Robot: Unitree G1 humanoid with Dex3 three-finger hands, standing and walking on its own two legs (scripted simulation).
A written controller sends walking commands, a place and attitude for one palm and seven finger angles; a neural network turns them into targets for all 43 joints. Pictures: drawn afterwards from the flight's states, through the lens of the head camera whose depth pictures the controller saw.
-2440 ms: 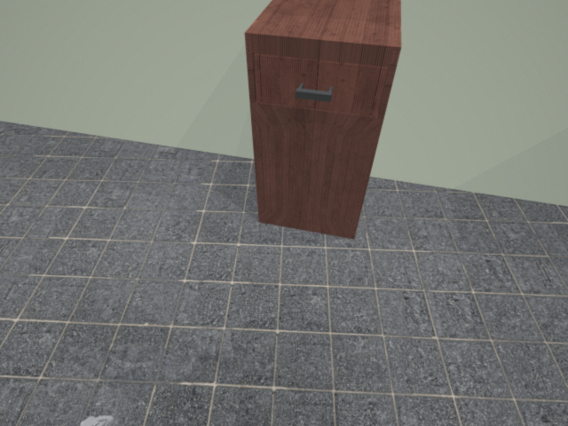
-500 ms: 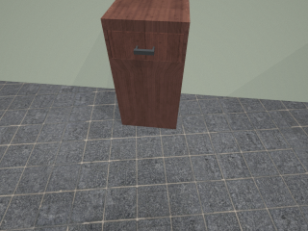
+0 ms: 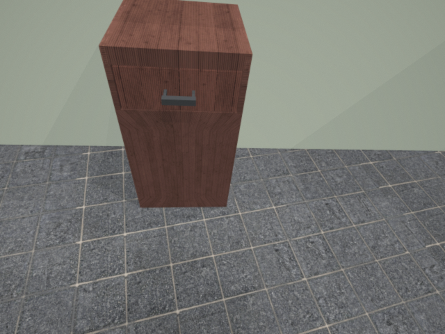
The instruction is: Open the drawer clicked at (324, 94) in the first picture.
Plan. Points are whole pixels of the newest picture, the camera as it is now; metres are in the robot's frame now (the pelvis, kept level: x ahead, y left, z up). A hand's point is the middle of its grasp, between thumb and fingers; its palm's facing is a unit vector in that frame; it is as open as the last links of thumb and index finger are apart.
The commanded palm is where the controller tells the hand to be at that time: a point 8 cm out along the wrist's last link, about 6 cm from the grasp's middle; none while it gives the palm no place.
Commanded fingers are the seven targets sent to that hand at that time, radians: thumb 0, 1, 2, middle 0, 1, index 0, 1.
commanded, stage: take the last steps up to it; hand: left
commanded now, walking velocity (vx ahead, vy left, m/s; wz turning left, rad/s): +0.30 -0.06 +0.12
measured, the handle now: (179, 96) +0.82 +0.20 -0.05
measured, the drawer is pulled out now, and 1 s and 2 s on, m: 0.00 0.00 0.00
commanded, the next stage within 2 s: come to a stop and stand still in 0.68 s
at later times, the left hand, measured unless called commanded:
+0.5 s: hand (162, 285) +0.25 +0.14 -0.16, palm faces +0.12 -0.98 -0.16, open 7.1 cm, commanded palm none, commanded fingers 0.00 0.90 0.90 -0.20 -0.30 -0.20 -0.30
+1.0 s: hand (153, 266) +0.29 +0.17 -0.18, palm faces +0.12 -0.98 -0.16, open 7.4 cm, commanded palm none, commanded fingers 0.00 0.90 0.90 -0.20 -0.30 -0.20 -0.30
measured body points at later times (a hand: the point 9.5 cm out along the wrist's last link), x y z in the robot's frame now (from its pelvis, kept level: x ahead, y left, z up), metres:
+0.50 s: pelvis +0.16 -0.03 +0.00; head +0.17 -0.03 +0.45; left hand +0.24 +0.19 -0.15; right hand +0.07 -0.23 -0.16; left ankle +0.09 +0.07 -0.67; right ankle +0.17 -0.14 -0.74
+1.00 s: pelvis +0.30 +0.00 +0.01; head +0.32 +0.02 +0.45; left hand +0.29 +0.22 -0.16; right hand +0.36 -0.23 -0.14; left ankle +0.30 +0.10 -0.74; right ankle +0.35 -0.14 -0.69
